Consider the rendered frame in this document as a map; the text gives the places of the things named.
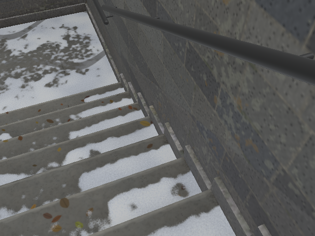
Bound stairs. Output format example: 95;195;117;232
0;82;236;236

